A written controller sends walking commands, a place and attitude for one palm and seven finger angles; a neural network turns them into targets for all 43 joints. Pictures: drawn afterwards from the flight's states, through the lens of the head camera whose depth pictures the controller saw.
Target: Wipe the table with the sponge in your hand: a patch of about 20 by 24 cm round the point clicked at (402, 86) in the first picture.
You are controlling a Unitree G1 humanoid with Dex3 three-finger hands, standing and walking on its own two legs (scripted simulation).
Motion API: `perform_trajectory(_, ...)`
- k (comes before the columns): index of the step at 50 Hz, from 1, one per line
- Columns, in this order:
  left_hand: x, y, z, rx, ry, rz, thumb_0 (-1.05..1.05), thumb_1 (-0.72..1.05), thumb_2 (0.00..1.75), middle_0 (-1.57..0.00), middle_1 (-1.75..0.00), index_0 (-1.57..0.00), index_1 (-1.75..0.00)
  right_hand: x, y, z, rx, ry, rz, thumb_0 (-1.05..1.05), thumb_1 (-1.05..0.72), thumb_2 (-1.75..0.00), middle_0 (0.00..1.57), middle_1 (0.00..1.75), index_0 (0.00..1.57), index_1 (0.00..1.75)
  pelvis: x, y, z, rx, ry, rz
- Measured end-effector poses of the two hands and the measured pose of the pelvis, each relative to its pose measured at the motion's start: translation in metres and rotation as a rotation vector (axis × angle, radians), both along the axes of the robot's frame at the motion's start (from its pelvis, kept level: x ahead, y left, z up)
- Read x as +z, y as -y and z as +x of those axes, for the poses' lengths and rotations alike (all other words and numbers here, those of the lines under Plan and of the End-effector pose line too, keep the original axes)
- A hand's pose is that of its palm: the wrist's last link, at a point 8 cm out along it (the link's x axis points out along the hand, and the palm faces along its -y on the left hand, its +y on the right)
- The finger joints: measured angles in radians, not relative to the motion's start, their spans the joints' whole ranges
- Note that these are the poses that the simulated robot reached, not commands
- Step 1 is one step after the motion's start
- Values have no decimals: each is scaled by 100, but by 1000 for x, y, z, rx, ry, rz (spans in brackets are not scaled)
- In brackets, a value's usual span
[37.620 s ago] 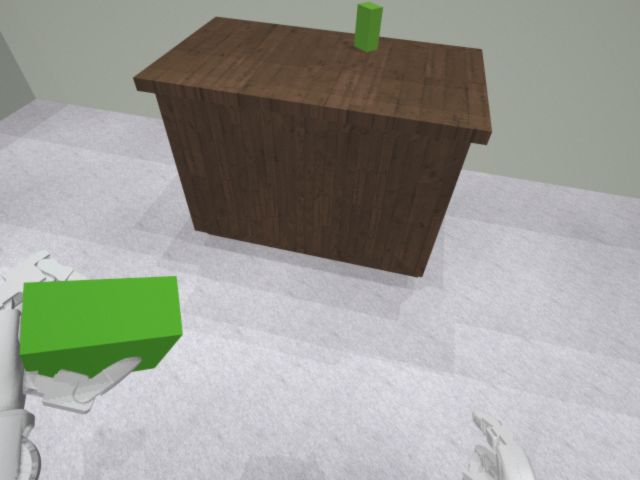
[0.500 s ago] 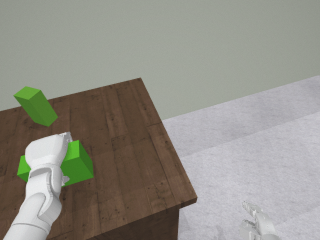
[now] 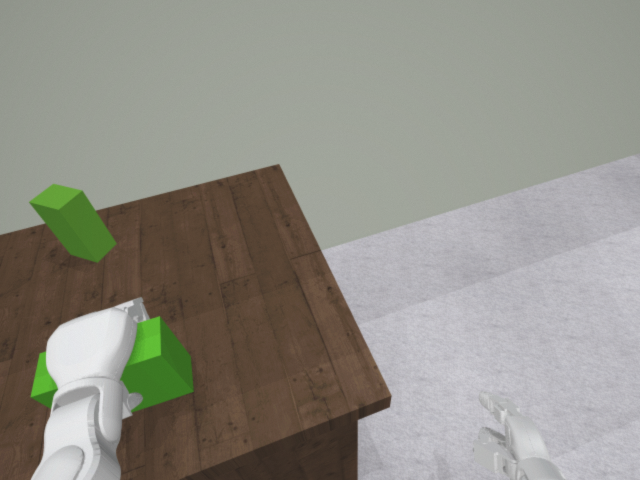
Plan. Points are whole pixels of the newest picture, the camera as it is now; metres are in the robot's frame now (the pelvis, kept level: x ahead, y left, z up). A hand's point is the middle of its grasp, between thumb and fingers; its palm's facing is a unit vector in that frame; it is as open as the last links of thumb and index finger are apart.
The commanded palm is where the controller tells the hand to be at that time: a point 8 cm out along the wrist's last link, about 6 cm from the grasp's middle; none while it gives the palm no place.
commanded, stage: lift the sponge slowly off the table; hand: left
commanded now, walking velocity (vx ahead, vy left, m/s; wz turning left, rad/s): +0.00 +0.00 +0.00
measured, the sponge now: (128, 379) +0.22 +0.29 +0.01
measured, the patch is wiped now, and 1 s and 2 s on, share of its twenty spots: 1.00 1.00 1.00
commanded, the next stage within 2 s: none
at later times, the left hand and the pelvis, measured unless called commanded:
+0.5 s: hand (113, 378) +0.21 +0.28 +0.06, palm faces -0.01 -0.11 -0.99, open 9.4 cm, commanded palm +0.18 +0.27 +0.11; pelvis -0.01 -0.01 +0.00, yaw +0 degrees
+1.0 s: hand (112, 366) +0.21 +0.27 +0.08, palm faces +0.03 -0.11 -0.99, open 9.4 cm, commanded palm +0.18 +0.27 +0.15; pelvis -0.02 -0.01 +0.01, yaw +0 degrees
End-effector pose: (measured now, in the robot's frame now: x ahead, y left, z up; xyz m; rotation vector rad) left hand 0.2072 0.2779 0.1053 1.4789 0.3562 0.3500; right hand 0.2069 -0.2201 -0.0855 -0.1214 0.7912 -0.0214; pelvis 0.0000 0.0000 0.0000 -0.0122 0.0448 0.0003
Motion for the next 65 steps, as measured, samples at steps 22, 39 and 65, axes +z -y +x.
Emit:
perform_trajectory(22, 5, 5, -18, 8, -18, -44, 1, -45, 110, -76, -144, -78, -144, 7, -1, 0, 31, 29, -22, 1, -91, -90, 20, 30, 20, 30, 2, 7, -10, 5, 49, 4)
perform_trajectory(39, 15, 11, -23, -11, -8, -55, -1, -47, 110, -78, -141, -80, -141, 9, 0, -2, 41, 36, -33, 1, -91, -90, 20, 30, 20, 30, 5, 11, -16, 9, 82, 6)
perform_trajectory(65, 49, 12, -14, -8, 19, -39, 0, -47, 110, -79, -140, -81, -140, 19, 5, 9, 59, 76, -38, 1, -91, -90, 20, 30, 20, 30, 7, 19, -20, 13, 96, 11)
